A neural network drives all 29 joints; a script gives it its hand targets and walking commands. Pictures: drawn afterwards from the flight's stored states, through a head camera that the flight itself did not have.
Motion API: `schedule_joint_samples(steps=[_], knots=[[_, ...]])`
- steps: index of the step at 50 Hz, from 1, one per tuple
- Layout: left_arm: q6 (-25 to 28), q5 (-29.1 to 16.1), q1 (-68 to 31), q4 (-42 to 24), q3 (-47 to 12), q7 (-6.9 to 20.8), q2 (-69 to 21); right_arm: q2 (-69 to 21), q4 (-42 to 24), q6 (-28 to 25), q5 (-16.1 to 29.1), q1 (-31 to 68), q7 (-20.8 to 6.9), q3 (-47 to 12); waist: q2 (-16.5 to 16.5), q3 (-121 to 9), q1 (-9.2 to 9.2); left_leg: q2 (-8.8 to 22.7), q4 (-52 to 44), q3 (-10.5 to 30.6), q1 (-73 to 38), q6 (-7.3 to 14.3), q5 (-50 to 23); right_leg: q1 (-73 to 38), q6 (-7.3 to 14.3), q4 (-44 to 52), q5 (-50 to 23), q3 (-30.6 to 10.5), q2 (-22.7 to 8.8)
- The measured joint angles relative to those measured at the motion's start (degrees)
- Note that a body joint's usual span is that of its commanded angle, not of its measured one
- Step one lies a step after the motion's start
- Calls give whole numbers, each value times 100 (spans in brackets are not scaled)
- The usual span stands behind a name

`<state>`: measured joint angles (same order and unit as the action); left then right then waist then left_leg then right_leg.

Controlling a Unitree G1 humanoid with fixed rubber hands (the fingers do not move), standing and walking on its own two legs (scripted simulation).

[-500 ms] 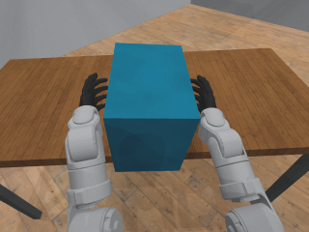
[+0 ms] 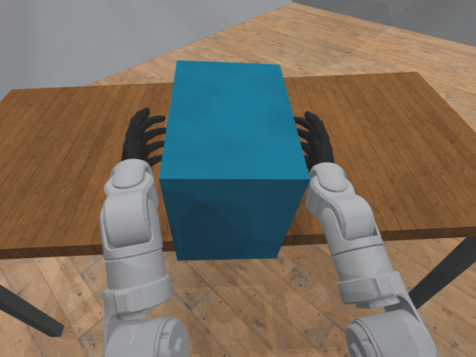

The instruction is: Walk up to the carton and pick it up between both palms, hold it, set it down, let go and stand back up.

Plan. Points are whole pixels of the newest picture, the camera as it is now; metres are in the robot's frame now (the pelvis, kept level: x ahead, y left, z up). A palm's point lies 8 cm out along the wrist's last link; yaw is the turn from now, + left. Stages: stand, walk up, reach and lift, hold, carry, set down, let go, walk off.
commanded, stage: hold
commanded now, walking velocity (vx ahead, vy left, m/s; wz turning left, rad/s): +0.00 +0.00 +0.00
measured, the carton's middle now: (228, 163) +0.41 +0.02 +0.11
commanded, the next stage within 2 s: none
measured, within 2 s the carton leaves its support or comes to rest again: neither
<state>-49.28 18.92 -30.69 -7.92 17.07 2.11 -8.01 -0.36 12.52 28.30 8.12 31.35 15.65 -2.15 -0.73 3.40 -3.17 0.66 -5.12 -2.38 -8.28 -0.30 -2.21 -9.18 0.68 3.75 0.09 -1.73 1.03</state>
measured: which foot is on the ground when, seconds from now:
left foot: down 0.00-1.00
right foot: down 0.00-1.00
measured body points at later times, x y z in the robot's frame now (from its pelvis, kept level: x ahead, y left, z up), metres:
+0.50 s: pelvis -0.01 +0.00 +0.00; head -0.03 -0.01 +0.45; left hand +0.35 +0.14 +0.19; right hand +0.36 -0.13 +0.16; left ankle +0.00 +0.12 -0.76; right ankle -0.01 -0.11 -0.76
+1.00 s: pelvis +0.00 +0.00 +0.00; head -0.01 -0.01 +0.45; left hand +0.36 +0.14 +0.19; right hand +0.36 -0.13 +0.15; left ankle +0.00 +0.12 -0.76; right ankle -0.01 -0.11 -0.76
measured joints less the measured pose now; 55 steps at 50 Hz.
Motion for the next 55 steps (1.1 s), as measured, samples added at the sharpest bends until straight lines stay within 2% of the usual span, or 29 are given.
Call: schedule_joint_samples(steps=[7, 13, 18, 23, 31, 36, 42, 49, 55], knots=[[-100, 52, 86, -25, 15, 105, -10, 25, -64, 147, -27, -82, 10, -80, -18, 97, -83, -29, -1, 10, -192, 13, 61, -257, -21, 134, -13, 12, -32], [-225, -3, 387, -558, -140, 43, -85, 80, -490, 163, 126, -348, 85, -219, 42, 186, -136, -17, -5, 10, -270, -5, 61, -328, -9, 129, -6, 10, -20], [-292, 61, 213, -296, -118, 78, -17, 99, -187, 140, 93, -192, -5, -153, 18, 256, -105, 5, -1, -8, -296, -13, 31, -330, 4, 95, -32, -4, 2], [-205, 51, 110, -279, -71, -21, -91, 97, -191, 73, 82, -161, 38, -138, -57, 197, -26, 19, -2, -27, -199, -9, -13, -211, 6, 65, -66, -21, 16], [64, 119, -282, 505, 190, 107, -4, -4, 317, 79, -128, 205, -14, 102, 14, 124, 31, 36, 5, 0, -132, -10, -43, -90, 14, -74, -15, 15, 35], [77, 54, -43, 143, 81, 45, -19, -42, 147, -25, -50, 98, -27, 75, 27, 29, 11, 20, 0, -28, -31, -11, -34, -5, 10, -14, -49, -13, 17], [0, 69, 32, 164, 13, 81, 4, -13, 160, 9, -61, -14, -33, 18, 3, 78, -58, -17, 1, -7, -66, 15, -9, -79, -19, 53, -52, 9, -21], [-25, 12, 100, -160, -120, -83, -115, 88, -178, -13, 51, -205, 20, -52, -53, 5, -67, -36, -1, -10, -14, 32, 13, -13, -39, 29, -19, 9, -40], [-138, 41, 61, -83, -32, 61, -59, 104, -136, 148, 42, -122, 33, -88, 1, 134, -72, -18, 0, -36, -222, 15, 67, -240, -21, 97, -14, -19, -24]])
